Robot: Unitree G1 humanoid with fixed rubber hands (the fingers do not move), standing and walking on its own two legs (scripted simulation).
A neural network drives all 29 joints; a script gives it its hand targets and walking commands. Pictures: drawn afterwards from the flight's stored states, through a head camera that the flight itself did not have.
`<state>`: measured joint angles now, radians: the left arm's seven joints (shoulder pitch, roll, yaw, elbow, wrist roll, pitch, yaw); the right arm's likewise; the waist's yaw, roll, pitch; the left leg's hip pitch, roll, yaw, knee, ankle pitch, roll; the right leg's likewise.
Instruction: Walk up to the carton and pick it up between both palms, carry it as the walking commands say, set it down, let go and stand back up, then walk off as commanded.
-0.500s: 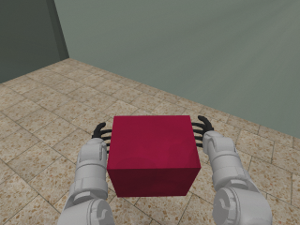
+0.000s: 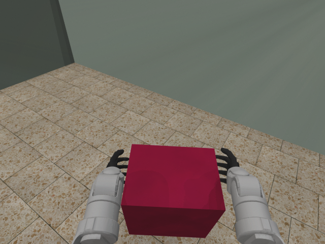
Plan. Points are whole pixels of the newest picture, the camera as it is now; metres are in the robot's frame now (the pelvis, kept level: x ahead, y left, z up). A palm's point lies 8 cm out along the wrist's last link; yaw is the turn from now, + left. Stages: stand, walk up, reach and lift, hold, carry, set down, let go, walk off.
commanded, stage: reach and lift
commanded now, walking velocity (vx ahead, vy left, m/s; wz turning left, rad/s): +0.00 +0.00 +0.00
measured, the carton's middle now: (170, 193) +0.31 -0.01 -0.05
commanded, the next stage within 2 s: hold in 0.84 s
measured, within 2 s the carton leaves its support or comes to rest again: neither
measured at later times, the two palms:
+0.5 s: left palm (111, 178) +0.29 +0.15 +0.05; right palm (235, 179) +0.30 -0.17 +0.05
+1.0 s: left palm (112, 183) +0.28 +0.15 +0.04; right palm (237, 183) +0.28 -0.17 +0.05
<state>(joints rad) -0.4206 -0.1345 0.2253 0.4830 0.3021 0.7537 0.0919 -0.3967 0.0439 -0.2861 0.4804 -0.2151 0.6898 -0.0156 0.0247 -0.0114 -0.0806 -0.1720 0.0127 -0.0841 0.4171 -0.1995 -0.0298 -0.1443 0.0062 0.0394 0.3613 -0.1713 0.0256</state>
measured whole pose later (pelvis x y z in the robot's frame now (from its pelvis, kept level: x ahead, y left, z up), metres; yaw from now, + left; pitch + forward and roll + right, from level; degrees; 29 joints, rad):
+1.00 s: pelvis -0.01 +0.00 +0.00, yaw +0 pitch -4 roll -1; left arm -0.37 -0.14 0.21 0.48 0.28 0.74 0.11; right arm -0.34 0.05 -0.28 0.45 -0.22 0.71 -0.02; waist 0.02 -0.01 -0.10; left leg -0.16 0.01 -0.08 0.42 -0.19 -0.03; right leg -0.14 0.01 0.04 0.37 -0.16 0.03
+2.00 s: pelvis -0.01 +0.00 +0.00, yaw +0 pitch -4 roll -1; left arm -0.37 -0.14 0.24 0.48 0.28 0.73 0.12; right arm -0.34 0.07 -0.28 0.45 -0.22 0.70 -0.02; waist 0.02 -0.01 -0.10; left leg -0.16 0.01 -0.08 0.42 -0.18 -0.03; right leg -0.14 0.01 0.04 0.37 -0.16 0.03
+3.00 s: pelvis +0.06 -0.02 -0.01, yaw -1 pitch +8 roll -1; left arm -0.27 -0.15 0.13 -0.22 0.11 1.24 0.23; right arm -0.25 0.15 -0.15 -0.29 -0.18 1.24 -0.19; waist 0.03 0.01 -0.22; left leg -0.36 0.02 -0.03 0.55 -0.32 -0.02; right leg -0.34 0.03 0.02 0.53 -0.31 -0.03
